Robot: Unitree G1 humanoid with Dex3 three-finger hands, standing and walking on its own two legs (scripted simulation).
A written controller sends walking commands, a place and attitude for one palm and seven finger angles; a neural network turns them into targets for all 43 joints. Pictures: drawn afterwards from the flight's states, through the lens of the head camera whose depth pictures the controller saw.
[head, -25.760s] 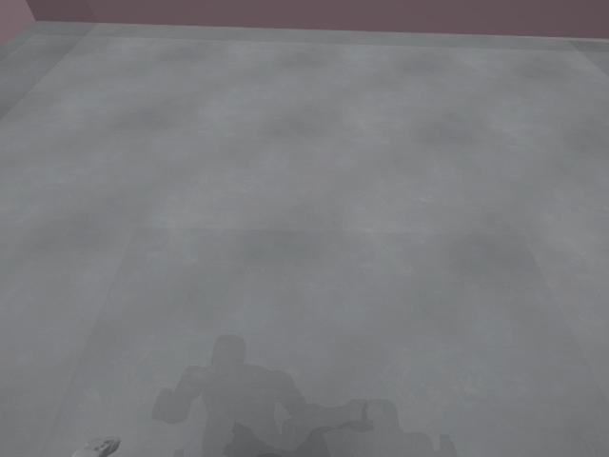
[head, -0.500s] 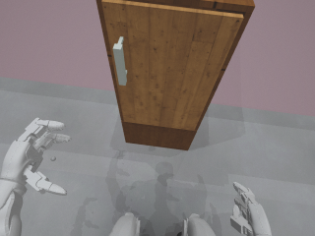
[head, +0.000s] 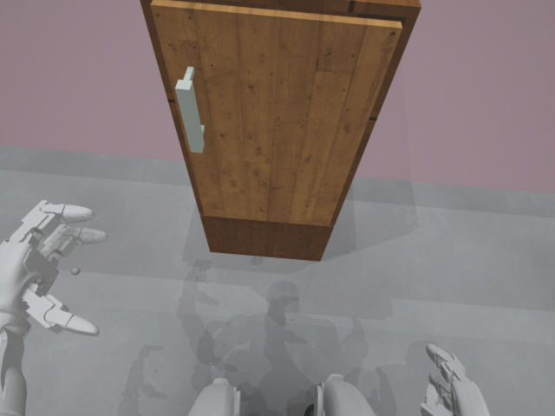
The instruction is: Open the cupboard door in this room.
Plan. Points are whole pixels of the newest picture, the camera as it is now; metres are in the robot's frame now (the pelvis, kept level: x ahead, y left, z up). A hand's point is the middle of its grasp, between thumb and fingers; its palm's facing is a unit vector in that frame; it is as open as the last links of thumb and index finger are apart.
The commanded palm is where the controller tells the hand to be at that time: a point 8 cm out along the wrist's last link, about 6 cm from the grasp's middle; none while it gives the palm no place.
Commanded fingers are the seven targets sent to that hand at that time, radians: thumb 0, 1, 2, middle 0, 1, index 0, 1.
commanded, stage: raise the hand with hooked fingers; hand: left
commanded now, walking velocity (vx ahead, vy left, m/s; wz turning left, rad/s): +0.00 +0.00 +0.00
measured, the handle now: (193, 111) +0.61 +0.18 +0.03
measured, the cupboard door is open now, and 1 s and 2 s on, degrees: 0 0 0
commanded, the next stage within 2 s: move the hooked fingers beside the handle in 0.18 s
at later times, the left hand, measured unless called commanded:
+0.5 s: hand (79, 257) +0.30 +0.27 +0.05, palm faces -0.03 -1.00 -0.04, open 14.0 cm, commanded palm +0.30 +0.32 +0.05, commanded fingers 0.00 -0.50 0.30 -0.30 -1.20 -0.30 -1.20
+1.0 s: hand (113, 194) +0.41 +0.26 +0.05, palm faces -0.06 -1.00 -0.03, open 14.0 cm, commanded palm +0.39 +0.31 +0.04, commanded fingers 0.00 -0.50 0.30 -0.30 -1.20 -0.30 -1.20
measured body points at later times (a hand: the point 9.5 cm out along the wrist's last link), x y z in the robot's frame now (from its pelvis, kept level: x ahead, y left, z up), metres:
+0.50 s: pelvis -0.01 +0.00 -0.01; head +0.08 +0.02 +0.44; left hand +0.30 +0.33 +0.05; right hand +0.16 -0.25 -0.08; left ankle +0.00 +0.11 -0.66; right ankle +0.04 -0.13 -0.66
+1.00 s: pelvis +0.00 +0.00 -0.01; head +0.11 +0.02 +0.43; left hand +0.40 +0.31 +0.05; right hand +0.08 -0.27 -0.11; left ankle +0.00 +0.11 -0.66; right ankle +0.04 -0.13 -0.66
